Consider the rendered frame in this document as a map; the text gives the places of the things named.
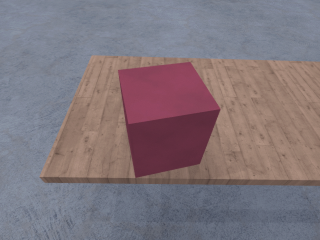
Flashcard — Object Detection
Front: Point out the carton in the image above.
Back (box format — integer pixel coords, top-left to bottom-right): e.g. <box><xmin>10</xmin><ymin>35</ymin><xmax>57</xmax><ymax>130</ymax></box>
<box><xmin>118</xmin><ymin>62</ymin><xmax>221</xmax><ymax>178</ymax></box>

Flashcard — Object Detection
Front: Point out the table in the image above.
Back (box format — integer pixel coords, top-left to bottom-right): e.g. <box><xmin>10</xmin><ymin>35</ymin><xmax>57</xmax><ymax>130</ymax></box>
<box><xmin>39</xmin><ymin>55</ymin><xmax>320</xmax><ymax>186</ymax></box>

